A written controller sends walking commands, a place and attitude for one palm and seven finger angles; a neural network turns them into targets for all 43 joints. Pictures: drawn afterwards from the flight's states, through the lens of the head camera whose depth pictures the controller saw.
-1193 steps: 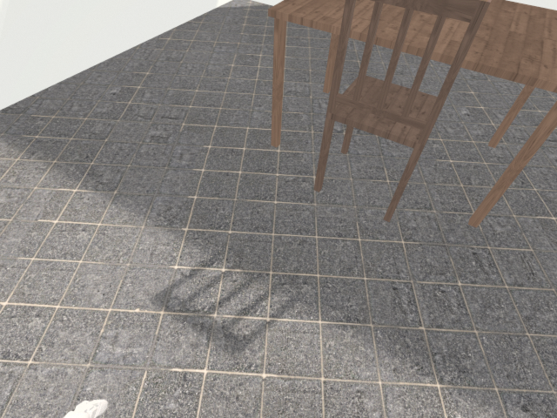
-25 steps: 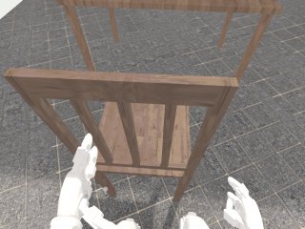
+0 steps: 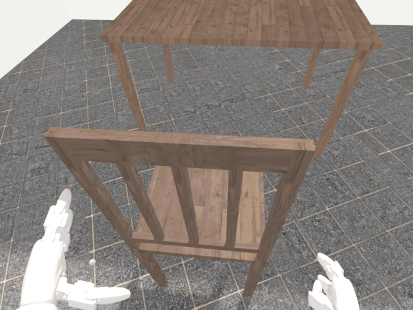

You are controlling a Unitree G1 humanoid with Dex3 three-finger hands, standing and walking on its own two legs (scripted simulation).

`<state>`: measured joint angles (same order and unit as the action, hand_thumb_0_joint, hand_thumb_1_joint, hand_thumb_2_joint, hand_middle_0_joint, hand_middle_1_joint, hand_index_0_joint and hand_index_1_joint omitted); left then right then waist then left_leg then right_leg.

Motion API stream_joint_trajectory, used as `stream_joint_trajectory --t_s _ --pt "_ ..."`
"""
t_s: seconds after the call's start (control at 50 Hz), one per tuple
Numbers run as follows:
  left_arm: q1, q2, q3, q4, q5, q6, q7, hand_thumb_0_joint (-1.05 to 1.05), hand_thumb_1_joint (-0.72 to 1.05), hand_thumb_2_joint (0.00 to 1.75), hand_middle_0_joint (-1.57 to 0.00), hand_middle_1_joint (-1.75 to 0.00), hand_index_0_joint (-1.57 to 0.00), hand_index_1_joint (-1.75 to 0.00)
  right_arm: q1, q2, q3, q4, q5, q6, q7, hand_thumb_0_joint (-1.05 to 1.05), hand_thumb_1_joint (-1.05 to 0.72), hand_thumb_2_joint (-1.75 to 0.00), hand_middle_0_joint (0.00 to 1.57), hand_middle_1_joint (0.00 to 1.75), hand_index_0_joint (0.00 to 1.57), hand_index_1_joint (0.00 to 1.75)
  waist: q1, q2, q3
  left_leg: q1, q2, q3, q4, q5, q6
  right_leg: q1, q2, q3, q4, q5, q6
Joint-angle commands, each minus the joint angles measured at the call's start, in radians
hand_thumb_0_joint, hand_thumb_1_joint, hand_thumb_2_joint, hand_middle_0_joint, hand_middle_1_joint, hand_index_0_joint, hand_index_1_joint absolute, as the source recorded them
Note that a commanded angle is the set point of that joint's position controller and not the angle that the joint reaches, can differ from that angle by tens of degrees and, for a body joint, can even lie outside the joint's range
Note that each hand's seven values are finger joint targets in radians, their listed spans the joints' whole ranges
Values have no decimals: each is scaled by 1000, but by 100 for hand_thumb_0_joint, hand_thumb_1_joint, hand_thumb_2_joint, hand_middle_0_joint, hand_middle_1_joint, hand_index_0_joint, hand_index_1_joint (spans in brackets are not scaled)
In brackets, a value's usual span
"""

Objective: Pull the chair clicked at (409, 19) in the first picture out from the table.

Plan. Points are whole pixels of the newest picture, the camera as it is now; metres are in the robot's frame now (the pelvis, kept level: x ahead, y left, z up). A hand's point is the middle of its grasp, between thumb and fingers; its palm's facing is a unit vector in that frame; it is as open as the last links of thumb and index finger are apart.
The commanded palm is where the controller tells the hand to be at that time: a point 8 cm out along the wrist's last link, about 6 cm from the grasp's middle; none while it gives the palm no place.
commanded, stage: draw the hand back to the body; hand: left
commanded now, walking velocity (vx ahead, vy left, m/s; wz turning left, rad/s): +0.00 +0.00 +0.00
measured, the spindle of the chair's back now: (188, 210) +0.32 +0.08 -0.02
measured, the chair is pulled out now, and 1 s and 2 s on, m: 0.64 0.64 0.64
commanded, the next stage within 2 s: step back with the hand held close in 0.88 s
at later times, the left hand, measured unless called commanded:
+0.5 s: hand (19, 208) +0.21 +0.27 +0.19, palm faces +0.44 -0.77 -0.46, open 9.5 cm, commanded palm +0.16 +0.31 +0.20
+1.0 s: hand (21, 204) +0.21 +0.27 +0.19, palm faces +0.44 -0.78 -0.45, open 7.4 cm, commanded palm +0.17 +0.31 +0.21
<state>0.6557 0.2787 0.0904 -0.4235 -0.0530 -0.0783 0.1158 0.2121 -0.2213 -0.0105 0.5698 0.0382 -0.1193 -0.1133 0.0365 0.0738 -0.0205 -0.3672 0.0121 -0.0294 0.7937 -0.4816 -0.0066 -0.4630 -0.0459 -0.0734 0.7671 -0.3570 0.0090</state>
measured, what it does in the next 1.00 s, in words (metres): stands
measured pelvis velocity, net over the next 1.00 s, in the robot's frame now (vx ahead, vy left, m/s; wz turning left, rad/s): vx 0.01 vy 0.01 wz -0.04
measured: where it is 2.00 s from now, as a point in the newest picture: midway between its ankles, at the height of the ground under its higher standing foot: outside the picture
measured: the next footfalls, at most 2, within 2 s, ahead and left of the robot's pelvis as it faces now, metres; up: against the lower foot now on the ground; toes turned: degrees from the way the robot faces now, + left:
none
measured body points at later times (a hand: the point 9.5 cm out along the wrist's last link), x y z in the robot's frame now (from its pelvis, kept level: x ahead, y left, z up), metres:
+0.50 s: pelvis +0.02 +0.01 +0.03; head +0.02 -0.01 +0.48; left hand +0.18 +0.30 +0.21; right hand +0.20 -0.20 -0.07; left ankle -0.04 +0.12 -0.71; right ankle +0.02 -0.13 -0.71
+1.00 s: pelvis +0.01 +0.01 +0.03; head +0.02 -0.01 +0.48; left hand +0.18 +0.31 +0.21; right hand +0.19 -0.21 -0.07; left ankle -0.04 +0.12 -0.71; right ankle +0.02 -0.13 -0.71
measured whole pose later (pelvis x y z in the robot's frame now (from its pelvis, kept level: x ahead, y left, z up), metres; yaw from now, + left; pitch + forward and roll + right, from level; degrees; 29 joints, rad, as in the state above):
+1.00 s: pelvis +0.01 +0.01 +0.03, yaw -2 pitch -3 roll -1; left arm 0.50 0.34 0.35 -0.45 -0.04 -0.12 0.15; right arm 0.16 -0.22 -0.01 0.68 0.01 -0.13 -0.07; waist 0.08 0.08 0.07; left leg -0.05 0.01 0.02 0.45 -0.34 0.01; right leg -0.17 -0.04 -0.03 0.44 -0.22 0.03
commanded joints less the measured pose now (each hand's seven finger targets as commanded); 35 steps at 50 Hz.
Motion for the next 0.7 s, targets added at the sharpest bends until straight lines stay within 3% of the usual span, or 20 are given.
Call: stream_joint_trajectory --t_s 0.0,0.02,0.06,0.12,0.22,0.26,0.28,0.32,0.36,0.44,0.48,0.5,0.54,0.58,0.64,0.68 --pt "-82 127 106 -228 23 -61 57 0 3 48 -8 -12 -8 -12 -112 -83 -20 -137 -8 -61 -5 0 -90 -90 20 30 20 30 9 -27 -63 59 11 -10 -212 313 25 205 -21 49 -196 210 -41" --pt "-96 152 131 -221 25 -60 63 0 7 50 -8 -13 -8 -13 -116 -88 -20 -125 -9 -63 -5 0 -90 -90 20 30 20 30 13 -29 -57 71 9 -13 -225 324 24 222 -18 56 -215 218 -44" --pt "-92 130 131 -212 29 -67 62 0 14 53 -10 -14 -10 -14 -124 -84 -16 -114 -14 -69 1 0 -90 -90 20 30 20 30 18 -23 -44 106 12 -13 -264 351 23 244 -15 50 -226 230 -43" --pt "-104 157 177 -195 28 -69 63 0 25 58 -11 -16 -11 -16 -136 -86 -19 -96 -16 -73 10 0 -90 -90 20 30 20 30 24 -37 -30 127 12 -11 -293 387 21 287 -9 57 -258 270 -45" --pt "-111 178 237 -219 25 -80 58 0 43 67 -13 -20 -13 -20 -148 -84 -19 -77 -21 -73 28 0 -90 -90 20 30 20 30 33 -12 -30 169 22 -9 -339 483 14 341 -5 62 -286 329 -48" --pt "-120 184 263 -226 20 -87 57 0 50 71 -15 -22 -15 -22 -144 -83 -21 -73 -23 -70 32 0 -90 -90 20 30 20 30 35 -36 -36 189 29 -8 -355 508 14 355 -3 58 -293 341 -46" --pt "-125 189 274 -236 21 -88 56 0 54 73 -15 -22 -15 -22 -145 -83 -22 -72 -23 -70 33 0 -90 -90 20 30 20 30 37 -13 -49 204 30 -4 -359 527 15 363 -5 58 -297 351 -44" --pt "-146 205 302 -238 19 -86 56 0 61 76 -16 -24 -16 -24 -152 -84 -22 -66 -21 -68 37 0 -90 -90 20 30 20 30 36 10 -28 204 30 -3 -368 520 12 365 0 68 -315 348 -48" --pt "-160 218 331 -237 16 -93 59 0 68 80 -17 -26 -17 -26 -145 -87 -25 -60 -23 -66 37 0 -90 -90 20 30 20 30 37 -22 -30 215 36 -5 -382 539 12 374 1 62 -316 352 -46" --pt "-210 241 374 -251 13 -94 60 0 83 87 -19 -29 -19 -29 -150 -86 -24 -54 -21 -67 39 0 -90 -90 20 30 20 30 38 21 -33 231 34 3 -392 540 12 387 -1 62 -336 350 -45" --pt "-214 264 414 -239 6 -100 64 0 90 90 -20 -30 -20 -30 -150 -91 -31 -48 -22 -64 36 0 -90 -90 20 30 20 30 43 -7 -38 236 35 4 -401 526 14 398 0 64 -340 353 -45" --pt "-195 231 391 -201 5 -97 60 0 90 90 -20 -30 -20 -30 -152 -90 -33 -44 -22 -61 37 0 -90 -90 20 30 20 30 40 -31 -25 235 36 8 -400 521 16 388 0 59 -343 348 -42" --pt "-183 193 354 -174 6 -92 49 0 90 90 -20 -30 -20 -30 -152 -93 -35 -43 -18 -57 44 0 -90 -90 20 30 20 30 35 -17 -3 226 37 15 -403 519 18 381 -2 56 -350 348 -41" --pt "-183 208 361 -181 2 -97 49 0 90 90 -20 -30 -20 -30 -154 -100 -41 -45 -20 -51 44 0 -90 -90 20 30 20 30 38 -47 -12 220 36 10 -407 502 22 389 -2 56 -348 344 -41" --pt "-205 232 365 -253 11 -106 51 0 90 90 -20 -30 -20 -30 -154 -99 -38 -48 -20 -63 47 0 -90 -90 20 30 20 30 42 32 -52 239 33 10 -407 523 16 403 -3 63 -347 343 -43" --pt "-190 256 391 -266 10 -106 60 0 90 90 -20 -30 -20 -30 -151 -100 -39 -46 -23 -69 43 0 -90 -90 20 30 20 30 48 10 -73 249 36 1 -405 568 13 419 -3 63 -341 370 -45"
